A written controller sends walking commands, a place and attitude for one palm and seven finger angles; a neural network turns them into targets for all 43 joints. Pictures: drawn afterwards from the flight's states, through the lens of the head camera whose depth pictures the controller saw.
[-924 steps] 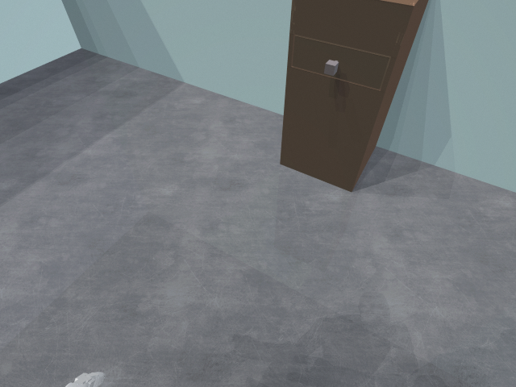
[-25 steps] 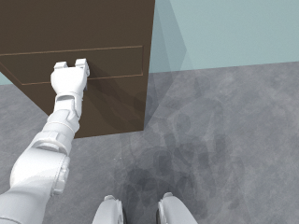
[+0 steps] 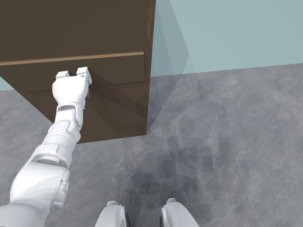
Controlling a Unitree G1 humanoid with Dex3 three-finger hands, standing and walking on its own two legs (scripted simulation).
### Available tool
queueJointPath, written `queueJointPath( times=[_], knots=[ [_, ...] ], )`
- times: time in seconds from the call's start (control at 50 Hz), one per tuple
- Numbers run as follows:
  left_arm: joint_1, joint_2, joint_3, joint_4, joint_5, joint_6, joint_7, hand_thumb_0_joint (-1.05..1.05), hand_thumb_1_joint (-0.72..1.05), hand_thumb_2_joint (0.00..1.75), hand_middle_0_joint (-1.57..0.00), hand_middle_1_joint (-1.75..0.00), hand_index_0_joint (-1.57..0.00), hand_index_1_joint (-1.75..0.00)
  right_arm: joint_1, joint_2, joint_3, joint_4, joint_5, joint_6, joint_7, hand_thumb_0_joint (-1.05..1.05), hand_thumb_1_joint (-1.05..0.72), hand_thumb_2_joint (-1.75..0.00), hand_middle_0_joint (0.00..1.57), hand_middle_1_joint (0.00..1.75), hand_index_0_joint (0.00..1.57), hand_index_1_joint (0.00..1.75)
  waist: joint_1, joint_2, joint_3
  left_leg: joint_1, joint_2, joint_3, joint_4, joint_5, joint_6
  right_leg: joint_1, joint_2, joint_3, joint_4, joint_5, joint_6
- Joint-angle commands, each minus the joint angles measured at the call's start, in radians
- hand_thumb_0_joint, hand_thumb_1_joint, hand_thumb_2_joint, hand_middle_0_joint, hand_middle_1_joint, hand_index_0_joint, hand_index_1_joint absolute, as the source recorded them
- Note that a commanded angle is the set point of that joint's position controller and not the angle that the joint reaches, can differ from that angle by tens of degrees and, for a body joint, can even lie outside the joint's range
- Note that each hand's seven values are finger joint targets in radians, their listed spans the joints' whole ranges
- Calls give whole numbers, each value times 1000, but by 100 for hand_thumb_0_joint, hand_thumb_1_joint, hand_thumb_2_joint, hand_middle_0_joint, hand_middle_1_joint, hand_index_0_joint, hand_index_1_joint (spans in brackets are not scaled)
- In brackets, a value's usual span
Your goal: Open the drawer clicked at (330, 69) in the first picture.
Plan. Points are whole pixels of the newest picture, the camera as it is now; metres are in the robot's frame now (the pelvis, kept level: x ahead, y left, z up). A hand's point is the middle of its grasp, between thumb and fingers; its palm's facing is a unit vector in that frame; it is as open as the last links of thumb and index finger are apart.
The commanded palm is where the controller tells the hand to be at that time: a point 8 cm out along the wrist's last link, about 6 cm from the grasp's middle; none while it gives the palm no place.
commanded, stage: pull the drawer open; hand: left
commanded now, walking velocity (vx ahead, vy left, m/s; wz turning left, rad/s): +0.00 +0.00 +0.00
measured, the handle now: (80, 84) +0.52 +0.17 -0.02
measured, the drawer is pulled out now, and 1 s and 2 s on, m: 0.01 0.13 0.25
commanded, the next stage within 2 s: none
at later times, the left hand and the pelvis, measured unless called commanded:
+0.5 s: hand (78, 119) +0.42 +0.17 -0.04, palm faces -0.04 -0.09 -1.00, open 7.6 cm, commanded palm +0.38 +0.18 +0.02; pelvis +0.02 +0.00 +0.02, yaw +1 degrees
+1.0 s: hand (77, 140) +0.36 +0.17 -0.04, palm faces -0.03 -0.06 -1.00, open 7.7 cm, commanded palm +0.32 +0.17 +0.02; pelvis +0.01 -0.01 +0.02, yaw +1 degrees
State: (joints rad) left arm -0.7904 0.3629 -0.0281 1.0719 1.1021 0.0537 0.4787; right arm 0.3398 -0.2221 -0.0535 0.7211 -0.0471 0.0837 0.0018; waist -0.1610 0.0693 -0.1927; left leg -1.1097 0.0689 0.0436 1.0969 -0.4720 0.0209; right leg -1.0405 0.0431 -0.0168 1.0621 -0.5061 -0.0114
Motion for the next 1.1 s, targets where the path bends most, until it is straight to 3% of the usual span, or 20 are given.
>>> queueJointPath(
  times=[0.0, 0.08, 0.1, 0.12, 0.16, 0.2, 0.26, 0.38, 0.42, 0.48, 0.66, 0.72, 0.74, 0.76, 0.82, 0.86, 0.92, 0.94, 0.98, 1.08],
  knots=[
    [-208, 174, 40, -170, 4, 5, 61, 0, 90, 90, -40, -135, -40, -135, 137, -161, -65, -41, 2, -10, -5, 0, -90, -90, 20, 30, 20, 30, 51, -3, -500, 423, -61, -23, -76, 478, 18, 270, 25, -16, -121, 534, -17],
    [-151, 170, 40, -156, 16, 19, 79, 0, 90, 90, -40, -135, -40, -135, 124, -162, -65, -40, 2, -3, -8, 0, -90, -90, 20, 30, 20, 30, 55, -45, -447, 390, -66, -15, -88, 453, 20, 291, 22, -11, -134, 541, -15],
    [-168, 190, 55, -181, 15, 17, 82, 0, 90, 90, -40, -135, -40, -135, 120, -161, -65, -37, 2, -2, -8, 0, -90, -90, 20, 30, 20, 30, 64, -39, -462, 399, -66, -17, -90, 469, 19, 304, 20, -9, -128, 560, -17],
    [-150, 164, 36, -193, 24, 18, 87, 0, 90, 90, -40, -135, -40, -135, 115, -157, -67, -44, 2, 0, -8, 0, -90, -90, 20, 30, 20, 30, 66, -13, -467, 423, -66, -17, -95, 484, 16, 295, 21, -11, -129, 560, -18],
    [-108, 141, 32, -207, 19, 23, 92, 0, 90, 90, -40, -135, -40, -135, 108, -153, -70, -48, 2, 3, -6, 0, -90, -90, 20, 30, 20, 30, 72, -30, -469, 438, -66, -12, -96, 510, 17, 315, 21, -11, -135, 592, -17],
    [-60, 162, 58, -239, 14, 22, 92, 0, 90, 90, -40, -135, -40, -135, 96, -150, -70, -57, 1, 8, -8, 0, -90, -90, 20, 30, 20, 30, 92, -51, -497, 439, -71, -8, -99, 531, 17, 371, 17, -2, -131, 646, -17],
    [4, 119, 31, -267, 19, 22, 97, 0, 90, 90, -40, -135, -40, -135, 75, -142, -71, -69, 5, 11, -8, 0, -90, -90, 20, 30, 20, 30, 96, -51, -463, 452, -71, -4, -111, 534, 16, 371, 18, -3, -146, 651, -17],
    [99, 111, 36, -325, 25, 26, 117, 0, 90, 90, -40, -135, -40, -135, 33, -134, -70, -84, 6, 13, -11, 0, -90, -90, 20, 30, 20, 30, 109, -69, -418, 449, -76, 4, -127, 511, 15, 403, 13, 4, -164, 671, -17],
    [128, 114, 42, -386, 35, 25, 128, 0, 90, 90, -40, -135, -40, -135, 20, -129, -70, -93, 2, 15, -11, 0, -90, -90, 20, 30, 20, 30, 126, -30, -464, 487, -76, 4, -128, 556, 11, 415, 11, 4, -155, 693, -20],
    [142, 71, 8, -388, 40, 38, 141, 0, 90, 90, -40, -135, -40, -135, -3, -126, -70, -95, 5, 15, -11, 0, -90, -90, 20, 30, 20, 30, 110, -54, -402, 476, -76, 2, -135, 509, 11, 390, 14, 0, -169, 645, -21],
    [227, 67, 8, -439, 37, 59, 151, 0, 90, 90, -40, -135, -40, -135, -52, -118, -62, -112, 7, 16, -19, 0, -90, -90, 20, 30, 20, 30, 135, -52, -395, 492, -84, 3, -154, 472, 8, 409, 13, 3, -180, 608, -25],
    [237, 63, 1, -457, 37, 59, 155, 0, 90, 90, -40, -135, -40, -135, -66, -118, -59, -117, 8, 14, -20, 0, -90, -90, 20, 30, 20, 30, 138, -39, -374, 492, -83, -2, -163, 441, 6, 391, 14, 1, -184, 556, -28],
    [232, 19, -34, -454, 35, 60, 155, 0, 90, 90, -40, -135, -40, -135, -73, -113, -60, -117, 10, 11, -18, 0, -90, -90, 20, 30, 20, 30, 125, -47, -365, 497, -83, -1, -162, 432, 8, 378, 15, -1, -191, 543, -27],
    [228, 32, -26, -452, 36, 60, 157, 0, 90, 90, -40, -135, -40, -135, -75, -115, -61, -116, 11, 9, -19, 0, -90, -90, 20, 30, 20, 30, 126, -51, -348, 492, -82, -1, -163, 413, 8, 368, 16, 0, -195, 519, -27],
    [246, 38, -21, -464, 40, 62, 161, 0, 90, 90, -40, -135, -40, -135, -79, -116, -60, -119, 10, 6, -20, 0, -90, -90, 20, 30, 20, 30, 137, -52, -365, 498, -81, -8, -169, 406, 7, 368, 17, -2, -188, 491, -30],
    [237, -8, -58, -476, 36, 61, 161, 0, 90, 90, -40, -135, -40, -135, -83, -113, -62, -120, 12, 0, -16, 0, -90, -90, 20, 30, 20, 30, 125, -44, -341, 510, -79, -8, -170, 401, 8, 345, 19, -8, -194, 474, -32],
    [293, 17, -35, -490, 33, 65, 160, 0, 90, 90, -40, -135, -40, -135, -89, -114, -61, -123, 11, -1, -17, 0, -90, -90, 20, 30, 20, 30, 146, -55, -369, 510, -82, -6, -171, 404, 7, 378, 17, -2, -190, 492, -33],
    [291, -13, -64, -522, 28, 62, 159, 0, 90, 90, -40, -135, -40, -135, -99, -112, -59, -129, 10, -3, -15, 0, -90, -90, 20, 30, 20, 30, 140, -48, -382, 514, -82, -5, -171, 411, 7, 382, 16, -2, -189, 508, -30],
    [358, -14, -57, -530, 20, 64, 156, 0, 90, 90, -40, -135, -40, -135, -107, -111, -58, -132, 13, -6, -11, 0, -90, -90, 20, 30, 20, 30, 148, -76, -368, 506, -83, -3, -174, 407, 7, 398, 15, -1, -194, 519, -30],
    [420, -26, -70, -588, 19, 57, 158, 0, 90, 90, -40, -135, -40, -135, -128, -111, -56, -141, 13, -14, -9, 0, -90, -90, 20, 30, 20, 30, 148, -74, -343, 506, -84, -3, -177, 390, 7, 393, 14, 3, -197, 509, -30]
  ],
)
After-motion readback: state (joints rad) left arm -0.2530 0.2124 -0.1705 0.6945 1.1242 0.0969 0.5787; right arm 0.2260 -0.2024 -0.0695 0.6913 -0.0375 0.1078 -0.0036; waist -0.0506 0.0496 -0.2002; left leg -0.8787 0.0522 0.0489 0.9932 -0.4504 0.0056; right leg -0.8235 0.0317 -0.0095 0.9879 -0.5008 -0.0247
